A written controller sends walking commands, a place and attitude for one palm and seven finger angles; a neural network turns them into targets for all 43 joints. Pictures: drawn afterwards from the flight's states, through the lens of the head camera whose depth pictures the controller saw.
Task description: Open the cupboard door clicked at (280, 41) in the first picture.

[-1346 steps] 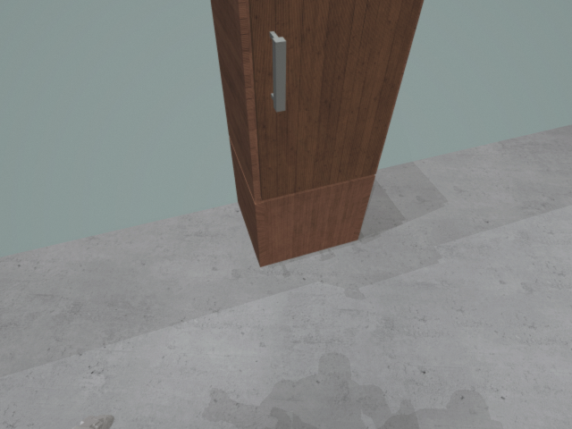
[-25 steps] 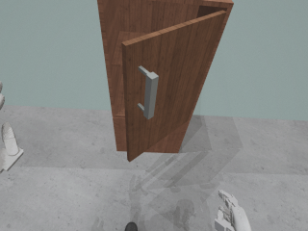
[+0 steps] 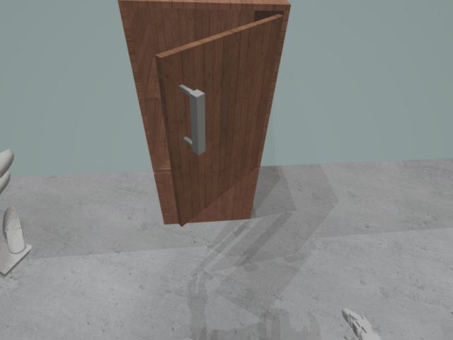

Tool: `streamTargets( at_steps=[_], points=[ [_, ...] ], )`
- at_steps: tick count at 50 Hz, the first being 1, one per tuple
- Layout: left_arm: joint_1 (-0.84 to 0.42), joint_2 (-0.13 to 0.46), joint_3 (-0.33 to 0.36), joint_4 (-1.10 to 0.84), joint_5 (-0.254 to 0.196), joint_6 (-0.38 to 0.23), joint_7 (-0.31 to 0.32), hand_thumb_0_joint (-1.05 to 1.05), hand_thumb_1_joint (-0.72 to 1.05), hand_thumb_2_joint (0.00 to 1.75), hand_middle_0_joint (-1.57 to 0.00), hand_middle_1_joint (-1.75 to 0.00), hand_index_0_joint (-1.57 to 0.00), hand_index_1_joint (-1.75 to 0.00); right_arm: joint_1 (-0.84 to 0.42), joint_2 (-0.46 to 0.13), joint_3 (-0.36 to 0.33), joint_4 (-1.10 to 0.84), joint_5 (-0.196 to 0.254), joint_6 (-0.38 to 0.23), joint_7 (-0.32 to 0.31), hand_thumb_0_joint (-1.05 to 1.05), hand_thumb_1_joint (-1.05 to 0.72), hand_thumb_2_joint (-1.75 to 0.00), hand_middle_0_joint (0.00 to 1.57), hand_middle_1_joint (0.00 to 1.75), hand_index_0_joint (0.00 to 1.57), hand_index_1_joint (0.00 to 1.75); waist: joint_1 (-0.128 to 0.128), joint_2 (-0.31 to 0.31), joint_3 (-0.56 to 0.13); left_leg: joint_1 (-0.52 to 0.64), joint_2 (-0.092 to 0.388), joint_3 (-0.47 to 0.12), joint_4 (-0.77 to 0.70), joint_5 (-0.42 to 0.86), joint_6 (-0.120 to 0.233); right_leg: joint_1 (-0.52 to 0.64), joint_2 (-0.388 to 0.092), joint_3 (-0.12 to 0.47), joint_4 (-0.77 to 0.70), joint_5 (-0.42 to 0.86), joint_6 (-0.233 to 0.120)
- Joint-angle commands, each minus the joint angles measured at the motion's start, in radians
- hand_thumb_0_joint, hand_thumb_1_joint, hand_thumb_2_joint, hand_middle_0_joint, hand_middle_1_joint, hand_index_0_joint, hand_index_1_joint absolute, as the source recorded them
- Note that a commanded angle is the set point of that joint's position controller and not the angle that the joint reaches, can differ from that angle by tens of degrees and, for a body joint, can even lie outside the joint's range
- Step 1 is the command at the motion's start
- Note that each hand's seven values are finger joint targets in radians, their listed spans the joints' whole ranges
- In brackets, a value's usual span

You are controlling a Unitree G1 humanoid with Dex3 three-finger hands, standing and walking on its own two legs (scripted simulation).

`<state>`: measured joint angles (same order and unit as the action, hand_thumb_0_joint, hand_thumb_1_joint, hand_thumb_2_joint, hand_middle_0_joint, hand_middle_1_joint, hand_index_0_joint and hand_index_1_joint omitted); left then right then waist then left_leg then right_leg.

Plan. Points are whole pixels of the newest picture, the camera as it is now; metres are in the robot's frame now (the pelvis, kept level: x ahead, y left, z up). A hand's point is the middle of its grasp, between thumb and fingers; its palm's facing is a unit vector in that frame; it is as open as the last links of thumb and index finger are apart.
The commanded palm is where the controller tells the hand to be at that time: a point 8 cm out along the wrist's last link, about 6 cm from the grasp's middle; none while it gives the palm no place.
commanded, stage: stop stepping back and stand still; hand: left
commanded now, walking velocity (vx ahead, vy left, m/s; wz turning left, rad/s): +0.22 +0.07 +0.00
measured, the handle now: (191, 120) +0.56 +0.11 +0.09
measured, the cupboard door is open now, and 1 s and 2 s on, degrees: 41 41 41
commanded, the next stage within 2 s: let the arm hang, fingers relaxed in 0.38 s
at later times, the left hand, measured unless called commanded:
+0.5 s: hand (8, 256) +0.18 +0.28 +0.16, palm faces +0.42 -0.75 -0.51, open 7.4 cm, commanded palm none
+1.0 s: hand out of the picture -0.05 +0.23 -0.17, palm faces +0.14 -0.96 -0.23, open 7.1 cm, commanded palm none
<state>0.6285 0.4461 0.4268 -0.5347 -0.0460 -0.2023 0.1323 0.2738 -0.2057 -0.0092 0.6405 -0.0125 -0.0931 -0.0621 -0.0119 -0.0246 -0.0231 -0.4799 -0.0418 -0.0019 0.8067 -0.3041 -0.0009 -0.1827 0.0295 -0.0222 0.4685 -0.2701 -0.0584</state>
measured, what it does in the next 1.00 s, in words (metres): steps on the spot: left foot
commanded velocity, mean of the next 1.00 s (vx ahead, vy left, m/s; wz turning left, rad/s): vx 0.02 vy -0.02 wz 0.00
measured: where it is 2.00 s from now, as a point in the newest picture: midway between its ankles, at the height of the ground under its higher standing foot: outside the picture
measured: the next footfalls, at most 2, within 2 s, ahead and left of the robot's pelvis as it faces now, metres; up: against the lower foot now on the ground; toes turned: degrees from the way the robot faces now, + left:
left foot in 0.16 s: +0.03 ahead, +0.14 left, +0.00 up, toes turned +8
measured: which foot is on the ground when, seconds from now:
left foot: up 0.00-0.14, down 0.16-1.00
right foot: down 0.00-1.00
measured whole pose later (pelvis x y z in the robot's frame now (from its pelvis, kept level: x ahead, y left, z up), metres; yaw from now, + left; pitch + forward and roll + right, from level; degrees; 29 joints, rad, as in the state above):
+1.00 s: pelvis -0.01 +0.04 +0.00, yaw +6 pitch -2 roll -1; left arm 0.29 0.19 0.02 1.12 0.01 0.02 0.02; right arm 0.27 -0.15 0.01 1.10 -0.02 0.03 -0.03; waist 0.00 0.02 0.07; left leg -0.19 -0.01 0.04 0.44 -0.22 0.03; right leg -0.16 -0.01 -0.11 0.40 -0.22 -0.02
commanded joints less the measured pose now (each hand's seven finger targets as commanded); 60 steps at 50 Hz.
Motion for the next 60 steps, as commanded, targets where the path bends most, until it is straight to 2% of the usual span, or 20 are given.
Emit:
streamTargets(
  at_steps=[1, 6, 7, 9, 11, 15, 18, 21, 22, 23, 24, 26, 29, 31, 33, 34, 40, 45, 51, 60],
  points=[
    [-0.204, 0.126, 0.092, -0.04, 0.012, -0.06, 0.033, 0.0, 0.9, 0.9, -0.2, -0.3, -0.2, -0.3, -0.112, -0.123, -0.042, -0.122, 0.004, -0.06, -0.022, 0.0, -0.9, -0.9, 0.2, 0.3, 0.2, 0.3, -0.024, -0.056, 0.063, -0.006, 0.096, -0.012, 0.136, -0.039, 0.007, -0.206, -0.289, 0.282, -0.284, -0.372, -0.096],
    [-0.266, 0.115, 0.051, -0.068, 0.026, -0.061, 0.052, 0.0, 0.9, 0.9, -0.2, -0.3, -0.2, -0.3, -0.131, -0.12, -0.037, -0.122, 0.0, -0.097, -0.054, 0.0, -0.9, -0.9, 0.2, 0.3, 0.2, 0.3, 0.004, -0.045, 0.054, 0.275, 0.055, 0.086, -0.314, -0.042, 0.042, -0.179, -0.201, 0.167, -0.168, -0.309, -0.051],
    [-0.267, 0.118, 0.054, -0.115, 0.021, -0.064, 0.05, 0.0, 0.9, 0.9, -0.2, -0.3, -0.2, -0.3, -0.128, -0.134, -0.043, -0.133, 0.003, -0.1, -0.051, 0.0, -0.9, -0.9, 0.2, 0.3, 0.2, 0.3, 0.003, 0.021, 0.038, 0.315, 0.089, 0.013, -0.39, -0.055, 0.058, -0.169, -0.157, 0.137, -0.068, -0.224, -0.02],
    [-0.241, 0.139, 0.085, -0.188, 0.012, -0.07, 0.051, 0.0, 0.9, 0.9, -0.2, -0.3, -0.2, -0.3, -0.134, -0.154, -0.046, -0.164, 0.013, -0.101, -0.044, 0.0, -0.9, -0.9, 0.2, 0.3, 0.2, 0.3, 0.011, 0.188, -0.012, 0.381, 0.256, -0.24, -0.439, 0.116, 0.122, -0.206, -0.03, 0.007, 0.157, -0.033, 0.055],
    [-0.235, 0.145, 0.101, -0.208, 0.018, -0.07, 0.04, 0.0, 0.9, 0.9, -0.2, -0.3, -0.2, -0.3, -0.136, -0.116, -0.034, -0.14, 0.004, -0.106, -0.027, 0.0, -0.9, -0.9, 0.2, 0.3, 0.2, 0.3, -0.007, 0.298, 0.04, 0.206, 0.323, -0.37, -0.619, -0.154, 0.16, -0.172, -0.009, -0.013, 0.328, -0.241, 0.071],
    [-0.128, 0.138, 0.111, -0.224, 0.015, -0.064, 0.046, 0.0, 0.9, 0.9, -0.2, -0.3, -0.2, -0.3, -0.128, -0.112, -0.03, -0.132, 0.002, -0.13, -0.004, 0.0, -0.9, -0.9, 0.2, 0.3, 0.2, 0.3, 0.006, 0.24, -0.004, 0.246, 0.275, -0.198, -0.5, 0.126, 0.124, -0.084, -0.017, -0.026, 0.144, -0.131, 0.07],
    [-0.089, 0.135, 0.123, -0.155, 0.01, -0.049, 0.036, 0.0, 0.9, 0.9, -0.2, -0.3, -0.2, -0.3, -0.129, -0.116, -0.027, -0.145, 0.01, -0.106, 0.003, 0.0, -0.9, -0.9, 0.2, 0.3, 0.2, 0.3, 0.006, 0.184, -0.034, 0.157, 0.205, -0.069, -0.42, 0.072, 0.063, 0.082, -0.011, -0.021, -0.06, 0.003, 0.059],
    [-0.068, 0.123, 0.114, -0.092, -0.01, -0.032, 0.025, 0.0, 0.9, 0.9, -0.2, -0.3, -0.2, -0.3, -0.12, -0.106, -0.039, -0.149, 0.014, -0.085, 0.006, 0.0, -0.9, -0.9, 0.2, 0.3, 0.2, 0.3, -0.003, -0.088, -0.016, 0.143, 0.078, 0.007, -0.18, -0.035, 0.007, -0.035, -0.18, 0.309, -0.205, -0.05, -0.031],
    [-0.082, 0.127, 0.109, -0.082, -0.012, -0.027, 0.027, 0.0, 0.9, 0.9, -0.2, -0.3, -0.2, -0.3, -0.119, -0.1, -0.036, -0.141, 0.015, -0.075, 0.008, 0.0, -0.9, -0.9, 0.2, 0.3, 0.2, 0.3, -0.005, -0.128, -0.002, 0.132, 0.064, 0.005, -0.099, -0.033, 0.003, -0.055, -0.238, 0.365, -0.241, -0.028, -0.062],
    [-0.109, 0.123, 0.102, -0.075, -0.009, -0.03, 0.03, 0.0, 0.9, 0.9, -0.2, -0.3, -0.2, -0.3, -0.123, -0.096, -0.03, -0.138, 0.014, -0.07, 0.007, 0.0, -0.9, -0.9, 0.2, 0.3, 0.2, 0.3, -0.004, -0.124, 0.0, 0.107, 0.065, -0.011, -0.064, -0.047, 0.002, -0.025, -0.255, 0.348, -0.226, 0.056, -0.077],
    [-0.252, -0.05, -0.301, 0.643, 0.086, 0.114, -0.091, 0.0, 0.9, 0.9, -0.2, -0.3, -0.2, -0.3, -0.163, -0.168, -0.078, 0.109, -0.004, -0.111, 0.097, 0.0, -0.9, -0.9, 0.2, 0.3, 0.2, 0.3, -0.054, -0.093, 0.008, 0.041, 0.141, -0.024, 0.044, -0.068, 0.004, -0.098, -0.326, 0.163, -0.048, 0.328, -0.088],
    [-0.235, -0.124, -0.285, 0.701, 0.085, 0.193, -0.124, 0.0, 0.9, 0.9, -0.2, -0.3, -0.2, -0.3, -0.047, -0.089, -0.054, 0.084, 0.011, 0.028, 0.077, 0.0, -0.9, -0.9, 0.2, 0.3, 0.2, 0.3, -0.031, -0.088, -0.008, 0.081, 0.08, 0.015, -0.034, -0.083, 0.009, -0.103, -0.24, 0.084, 0.037, 0.412, -0.087],
    [-0.291, -0.125, -0.327, 0.88, 0.083, 0.2, -0.126, 0.0, 0.9, 0.9, -0.2, -0.3, -0.2, -0.3, -0.059, -0.108, -0.046, 0.072, -0.016, 0.068, 0.07, 0.0, -0.9, -0.9, 0.2, 0.3, 0.2, 0.3, -0.012, -0.226, 0.003, 0.128, 0.089, -0.008, -0.173, 0.105, 0.039, -0.082, -0.217, 0.055, 0.068, 0.416, -0.043],
    [-0.313, -0.127, -0.345, 1.004, 0.079, 0.201, -0.121, 0.0, 0.9, 0.9, -0.2, -0.3, -0.2, -0.3, -0.077, -0.13, -0.038, 0.099, -0.029, 0.075, 0.061, 0.0, -0.9, -0.9, 0.2, 0.3, 0.2, 0.3, 0.004, -0.172, -0.042, 0.217, 0.139, -0.069, -0.245, 0.363, 0.062, -0.065, -0.173, 0.041, 0.078, 0.406, 0.006],
    [-0.36, -0.127, -0.354, 1.133, 0.069, 0.208, -0.114, 0.0, 0.9, 0.9, -0.2, -0.3, -0.2, -0.3, -0.075, -0.137, -0.026, 0.153, -0.029, 0.078, 0.051, 0.0, -0.9, -0.9, 0.2, 0.3, 0.2, 0.3, 0.005, 0.07, -0.073, 0.251, 0.179, -0.123, -0.31, 0.558, 0.074, -0.004, -0.136, 0.0, 0.106, 0.32, 0.043],
    [-0.374, -0.121, -0.361, 1.194, 0.064, 0.209, -0.11, 0.0, 0.9, 0.9, -0.2, -0.3, -0.2, -0.3, -0.087, -0.136, -0.016, 0.178, -0.027, 0.082, 0.045, 0.0, -0.9, -0.9, 0.2, 0.3, 0.2, 0.3, 0.015, 0.131, -0.051, 0.238, 0.187, -0.134, -0.34, 0.58, 0.082, 0.021, -0.115, 0.0, 0.09, 0.251, 0.049],
    [-0.342, -0.168, -0.368, 1.465, 0.057, 0.196, -0.105, 0.0, 0.9, 0.9, -0.2, -0.3, -0.2, -0.3, -0.042, -0.07, -0.009, 0.318, -0.016, 0.091, 0.025, 0.0, -0.9, -0.9, 0.2, 0.3, 0.2, 0.3, 0.009, 0.208, -0.06, 0.285, 0.146, -0.058, -0.389, 0.317, 0.04, 0.092, -0.142, 0.023, -0.063, 0.245, 0.01],
    [-0.345, -0.179, -0.391, 1.578, 0.054, 0.198, -0.109, 0.0, 0.9, 0.9, -0.2, -0.3, -0.2, -0.3, 0.009, -0.062, -0.006, 0.393, -0.011, 0.098, 0.025, 0.0, -0.9, -0.9, 0.2, 0.3, 0.2, 0.3, 0.004, 0.081, 0.066, 0.245, 0.153, -0.081, -0.469, 0.154, 0.043, 0.042, -0.132, 0.019, -0.133, 0.104, 0.011],
    [-0.311, -0.195, -0.402, 1.65, 0.052, 0.193, -0.104, 0.0, 0.9, 0.9, -0.2, -0.3, -0.2, -0.3, 0.056, -0.044, -0.003, 0.45, -0.007, 0.096, 0.024, 0.0, -0.9, -0.9, 0.2, 0.3, 0.2, 0.3, 0.002, 0.004, 0.075, 0.27, 0.145, -0.068, -0.488, 0.123, 0.046, 0.023, -0.138, 0.027, -0.15, 0.07, 0.014],
    [-0.268, -0.223, -0.401, 1.683, 0.054, 0.197, -0.097, 0.0, 0.9, 0.9, -0.2, -0.3, -0.2, -0.3, 0.091, -0.006, -0.001, 0.486, -0.01, 0.098, 0.025, 0.0, -0.9, -0.9, 0.2, 0.3, 0.2, 0.3, 0.004, 0.026, 0.122, 0.232, 0.137, -0.067, -0.512, 0.019, 0.05, -0.031, -0.133, 0.03, -0.138, -0.006, 0.018]
  ],
)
